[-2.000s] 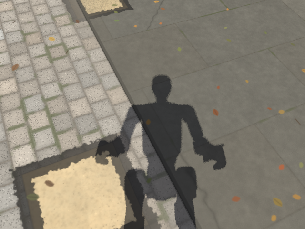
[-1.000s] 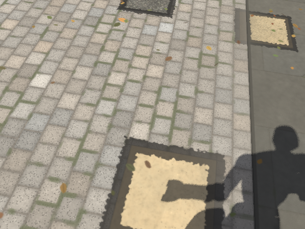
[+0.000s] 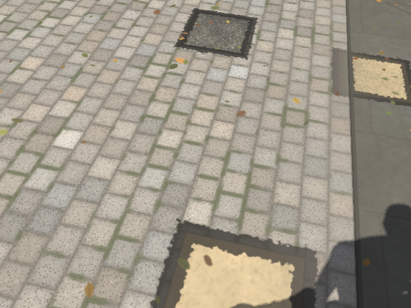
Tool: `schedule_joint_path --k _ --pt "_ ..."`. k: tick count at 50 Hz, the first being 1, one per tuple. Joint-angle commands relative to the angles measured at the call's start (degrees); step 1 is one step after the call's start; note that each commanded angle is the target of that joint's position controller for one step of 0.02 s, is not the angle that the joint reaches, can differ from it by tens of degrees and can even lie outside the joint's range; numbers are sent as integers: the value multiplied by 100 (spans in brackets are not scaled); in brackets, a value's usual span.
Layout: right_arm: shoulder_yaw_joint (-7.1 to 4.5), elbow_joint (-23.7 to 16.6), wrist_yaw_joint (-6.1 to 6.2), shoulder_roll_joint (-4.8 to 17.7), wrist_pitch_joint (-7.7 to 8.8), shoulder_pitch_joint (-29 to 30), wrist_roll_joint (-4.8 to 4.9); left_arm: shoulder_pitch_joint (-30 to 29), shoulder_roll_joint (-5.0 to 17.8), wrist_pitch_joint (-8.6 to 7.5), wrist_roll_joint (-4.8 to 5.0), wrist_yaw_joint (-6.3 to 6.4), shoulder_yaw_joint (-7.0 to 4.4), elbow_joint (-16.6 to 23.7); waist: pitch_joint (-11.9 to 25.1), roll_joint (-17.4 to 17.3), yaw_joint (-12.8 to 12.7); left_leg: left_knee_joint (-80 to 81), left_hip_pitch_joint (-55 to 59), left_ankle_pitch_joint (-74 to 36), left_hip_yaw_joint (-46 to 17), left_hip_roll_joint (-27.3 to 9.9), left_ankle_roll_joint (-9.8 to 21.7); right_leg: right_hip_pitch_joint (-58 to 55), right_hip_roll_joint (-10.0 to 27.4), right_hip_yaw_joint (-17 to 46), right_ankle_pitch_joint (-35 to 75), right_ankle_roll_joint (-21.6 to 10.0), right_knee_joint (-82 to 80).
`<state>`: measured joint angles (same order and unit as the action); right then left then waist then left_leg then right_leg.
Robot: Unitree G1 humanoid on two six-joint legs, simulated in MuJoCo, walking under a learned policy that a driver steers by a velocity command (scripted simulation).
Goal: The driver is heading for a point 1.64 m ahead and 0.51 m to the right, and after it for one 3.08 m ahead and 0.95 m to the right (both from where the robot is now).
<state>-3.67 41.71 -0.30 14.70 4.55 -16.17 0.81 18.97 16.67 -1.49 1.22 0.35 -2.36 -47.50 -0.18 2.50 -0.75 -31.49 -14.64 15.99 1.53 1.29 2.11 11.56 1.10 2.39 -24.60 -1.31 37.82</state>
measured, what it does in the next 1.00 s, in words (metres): walks ahead: right foot, then left foot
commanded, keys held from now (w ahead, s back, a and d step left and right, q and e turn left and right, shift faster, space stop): w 0.98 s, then w+e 0.02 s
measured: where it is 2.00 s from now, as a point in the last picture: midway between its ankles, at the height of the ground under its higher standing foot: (231, 170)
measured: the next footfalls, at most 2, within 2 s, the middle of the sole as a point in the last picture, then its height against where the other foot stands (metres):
right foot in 0.44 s outside the picture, level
left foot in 0.98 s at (174, 257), level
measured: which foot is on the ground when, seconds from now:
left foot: down 0.00-0.44, up 0.46-0.96, down 0.98-1.00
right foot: up 0.00-0.42, down 0.44-1.00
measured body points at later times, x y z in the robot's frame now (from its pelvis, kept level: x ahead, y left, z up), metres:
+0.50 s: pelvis +0.25 -0.04 -0.01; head +0.29 -0.04 +0.43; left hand +0.47 +0.21 -0.09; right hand +0.24 -0.31 -0.14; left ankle +0.03 +0.10 -0.66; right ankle +0.36 -0.12 -0.73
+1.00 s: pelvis +0.53 +0.00 -0.01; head +0.57 +0.01 +0.44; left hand +0.51 +0.29 -0.14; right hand +0.77 -0.22 -0.08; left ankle +0.65 +0.11 -0.73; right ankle +0.37 -0.12 -0.72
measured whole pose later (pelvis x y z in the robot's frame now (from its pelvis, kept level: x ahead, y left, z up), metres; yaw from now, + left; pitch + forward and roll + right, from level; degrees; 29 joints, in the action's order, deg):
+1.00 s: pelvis +0.53 +0.00 -0.01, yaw +0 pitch +2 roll -1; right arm -1.2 38.9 -2.0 14.6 5.6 -2.8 0.3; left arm 22.6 17.4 -2.5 0.7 -0.1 -2.8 -51.8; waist -1.4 -0.4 -4.4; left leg -29.6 -27.8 3.7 1.5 -1.2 3.7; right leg 0.5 -0.5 -0.9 -25.2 -1.0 28.0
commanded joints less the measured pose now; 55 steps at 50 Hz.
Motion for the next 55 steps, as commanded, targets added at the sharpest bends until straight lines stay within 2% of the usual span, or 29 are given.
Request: schedule_joint_path --k 1,2,4,7,12,14,17,19,21,22,23,24,25,26,27,28,32,34,38,43,46,48,49,50,51,52,53,54,55 --pt "-258 -32 -30 1029 122 -1322 -52 -905 584 -340 141 -20 -110 886 -152 -1287 577 2116 2268 1849 -4226 -2358 1554 3662 -54 326 -747 -125 2796" --pt "-176 -99 -26 787 153 -1033 -49 -873 634 -382 187 -68 -129 828 -457 -949 440 2114 2147 1838 -3616 -2122 1380 3918 184 368 -106 -251 2969" --pt "-107 -161 -46 695 140 -660 -74 -905 560 -428 34 -116 -144 723 -538 -607 294 2243 1931 556 -2616 -1695 1075 3840 466 246 795 -259 2674" --pt "-45 -88 -20 582 88 -775 -71 -977 338 -385 -26 -230 -104 694 -388 -740 269 2339 1700 -1324 -1554 -1309 939 3485 529 -69 1464 -39 2206" --pt "-60 94 104 802 0 -1034 -47 -2018 43 -407 -39 -282 41 1083 -572 -700 524 2516 1167 -1838 -751 -1043 868 2844 270 -406 2620 243 192" --pt "-80 203 121 906 1 -1185 -16 -2315 89 -430 -8 -323 46 1189 -670 -738 583 2587 1100 -1683 -736 -1165 884 2508 147 -445 2883 211 -290" --pt "-112 326 124 959 -19 -1128 52 -2415 276 -461 19 -384 -5 1293 -708 -772 405 2371 1617 -2121 -741 -1467 778 2451 124 -271 2736 -50 -704" --pt "-152 351 136 1062 -71 -1014 27 -2123 454 -466 -3 -385 -81 1244 -394 -857 160 1835 1995 -3478 -669 -1529 641 1981 -44 -354 2375 -256 -786" --pt "-148 335 158 1094 -173 -882 -35 -797 809 -418 -8 -291 -282 886 558 -922 -544 138 1851 -5189 -386 -1224 419 185 -378 -644 2216 -558 -835" --pt "-68 228 183 948 -184 -938 -113 231 1095 -380 -51 -212 -367 675 1355 -592 -918 -1458 615 -3897 -339 -1017 250 -1703 407 204 2225 -865 -528" --pt "184 168 92 30 -88 -1852 -83 714 1592 -375 -133 -231 -477 531 2335 1162 -418 -3835 -1706 317 -366 139 -173 -3765 1951 3228 569 -1873 -1073" --pt "109 298 67 484 46 -1589 47 679 1023 -382 -70 -237 -336 500 2412 1044 -627 -4560 -2313 1562 -1147 182 -93 -3633 2002 4406 -293 -1785 -2087" --pt "-14 67 38 881 115 -862 220 163 807 -379 -53 -207 -261 534 1253 725 -551 -4739 -2819 1201 -979 -152 -39 -2761 1854 3475 -243 -1500 -2211" --pt "11 -59 58 901 164 -425 193 -278 704 -376 -71 -192 -224 603 693 107 -375 -4444 -2650 645 -785 -469 11 -1787 1660 2712 345 -1347 -2314" --pt "-5 -85 83 851 170 -206 74 -557 602 -394 -135 -208 -199 619 319 -141 -185 -4096 -2429 299 -697 -673 1 -972 1444 2174 1028 -1289 -2454" --pt "-28 -52 88 807 116 -336 25 -708 471 -435 -216 -219 -162 626 274 14 50 -3874 -2034 52 -758 -861 12 -492 1243 1783 1436 -1240 -2602" --pt "25 -17 123 545 -95 -365 -40 -684 524 -562 -123 -229 -185 426 -14 105 252 -3197 -1907 -301 -620 -1022 -190 254 1057 1006 1955 -1408 -3117" --pt "42 -180 136 540 -83 121 -92 -504 651 -552 -115 -177 -213 324 -202 11 130 -2558 -2294 -891 -589 -1075 -307 164 1024 804 2136 -1410 -3227" --pt "116 -356 55 387 33 953 -66 -164 809 -462 -53 -104 -224 188 -306 -64 -192 -935 -2159 -2119 -358 -869 -320 -97 798 284 2387 -1133 -3195" --pt "139 -652 -120 416 115 1782 23 404 919 -305 -4 -85 -230 -101 -442 -38 -497 -22 -2264 -2067 -273 -648 -205 -1007 1132 348 2449 -1076 -2856" --pt "94 -725 -205 567 148 1729 18 407 1010 -195 4 -44 -265 -182 -314 104 -314 270 -2033 -1376 -254 -514 23 -1564 1361 448 3124 -924 -2401" --pt "-53 -483 -184 838 160 813 -5 187 1059 -136 -8 -24 -266 -152 259 156 253 531 -652 -1218 29 -200 274 -1511 1106 190 4730 -730 -1293" --pt "-192 -227 -128 1153 149 -142 -35 179 867 -134 -73 -11 -182 -77 985 8 656 354 890 -1390 -182 -440 512 -852 805 -43 4563 -546 -68" --pt "-330 -153 -73 1757 125 -892 -179 661 287 -228 -147 -42 12 126 1959 -1094 651 263 3290 -1164 -2385 -1982 1259 1318 67 -333 2415 -170 2168" --pt "-279 -70 -84 1474 82 -1094 -104 832 177 -346 -45 -77 67 22 2454 -1835 676 1136 3923 -284 -4279 -2594 1733 2596 -482 248 -800 -47 3355" --pt "-150 -107 -74 1070 73 -791 -77 371 823 -414 129 -100 -109 90 1574 -1212 764 1312 3281 144 -3633 -2409 1412 3146 -134 619 -631 -119 3795" --pt "-95 -155 -55 904 68 -405 -80 -69 859 -435 191 -106 -131 227 920 -932 626 1436 2471 -61 -2735 -2187 1182 3192 167 450 -102 -151 3654" --pt "-43 -148 -68 744 86 -47 -98 -267 767 -408 128 -86 -132 257 452 -639 446 1683 1701 -422 -2135 -1923 1048 3015 370 362 330 -105 3287" --pt "-3 -153 -79 580 137 201 -119 -241 722 -329 64 -60 -179 224 215 -726 263 1906 1212 -700 -1658 -1703 926 2747 541 396 660 -67 2966"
